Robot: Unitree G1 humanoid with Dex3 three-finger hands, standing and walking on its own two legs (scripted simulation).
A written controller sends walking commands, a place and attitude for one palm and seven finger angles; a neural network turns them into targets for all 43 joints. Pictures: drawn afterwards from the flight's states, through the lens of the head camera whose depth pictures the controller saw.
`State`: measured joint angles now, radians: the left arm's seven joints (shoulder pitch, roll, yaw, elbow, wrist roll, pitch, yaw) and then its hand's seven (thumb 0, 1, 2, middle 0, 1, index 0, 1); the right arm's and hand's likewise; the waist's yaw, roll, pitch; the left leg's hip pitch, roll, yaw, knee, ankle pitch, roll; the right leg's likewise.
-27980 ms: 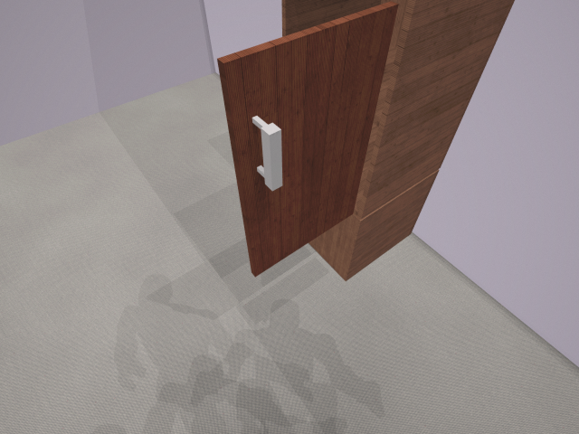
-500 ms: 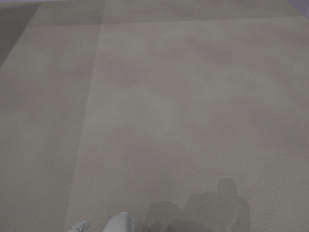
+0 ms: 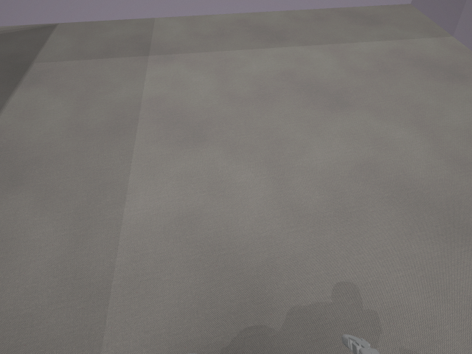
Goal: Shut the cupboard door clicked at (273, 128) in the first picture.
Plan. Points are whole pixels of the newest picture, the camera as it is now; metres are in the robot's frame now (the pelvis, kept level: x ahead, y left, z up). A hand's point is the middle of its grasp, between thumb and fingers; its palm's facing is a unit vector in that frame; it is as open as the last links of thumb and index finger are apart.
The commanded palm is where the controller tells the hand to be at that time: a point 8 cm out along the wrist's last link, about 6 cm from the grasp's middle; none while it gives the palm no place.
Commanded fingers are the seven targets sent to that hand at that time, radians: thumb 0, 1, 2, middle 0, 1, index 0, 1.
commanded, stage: turn to face it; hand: left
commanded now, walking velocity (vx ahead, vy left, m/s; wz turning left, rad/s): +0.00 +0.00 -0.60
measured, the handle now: out of the picture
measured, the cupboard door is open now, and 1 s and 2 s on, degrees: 55 55 55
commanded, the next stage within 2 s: none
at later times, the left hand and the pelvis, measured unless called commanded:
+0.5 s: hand (142, 320) +0.19 +0.22 -0.15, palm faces -0.26 -0.94 -0.23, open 7.4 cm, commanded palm none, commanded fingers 0.00 0.90 0.90 -0.20 -0.30 -0.20 -0.30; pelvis +0.02 +0.04 +0.01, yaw -17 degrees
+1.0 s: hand (187, 320) +0.20 +0.13 -0.16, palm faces -0.56 -0.80 -0.21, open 7.4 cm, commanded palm none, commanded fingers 0.00 0.90 0.90 -0.20 -0.30 -0.20 -0.30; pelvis +0.02 +0.02 +0.01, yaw -34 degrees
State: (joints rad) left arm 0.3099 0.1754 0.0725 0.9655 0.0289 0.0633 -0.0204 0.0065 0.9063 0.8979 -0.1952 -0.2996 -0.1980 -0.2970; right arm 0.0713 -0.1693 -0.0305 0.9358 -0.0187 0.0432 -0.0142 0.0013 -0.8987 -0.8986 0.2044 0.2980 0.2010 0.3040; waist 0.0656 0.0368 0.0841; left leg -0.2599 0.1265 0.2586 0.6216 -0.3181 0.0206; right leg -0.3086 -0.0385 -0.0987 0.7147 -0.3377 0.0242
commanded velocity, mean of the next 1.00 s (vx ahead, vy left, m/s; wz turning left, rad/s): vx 0.00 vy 0.00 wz -0.60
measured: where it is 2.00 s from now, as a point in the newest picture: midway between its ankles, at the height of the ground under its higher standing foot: outside the picture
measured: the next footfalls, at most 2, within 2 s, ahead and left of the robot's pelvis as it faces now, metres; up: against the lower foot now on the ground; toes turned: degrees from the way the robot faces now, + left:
right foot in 0.02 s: +0.05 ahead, -0.12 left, +0.00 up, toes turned -6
left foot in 0.36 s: +0.09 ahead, +0.13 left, +0.00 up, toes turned -11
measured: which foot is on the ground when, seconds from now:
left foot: down 0.00-0.02, up 0.04-0.34, down 0.36-0.74, up 0.76-1.00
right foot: up 0.00-0.00, down 0.02-0.36, up 0.38-0.72, down 0.74-1.00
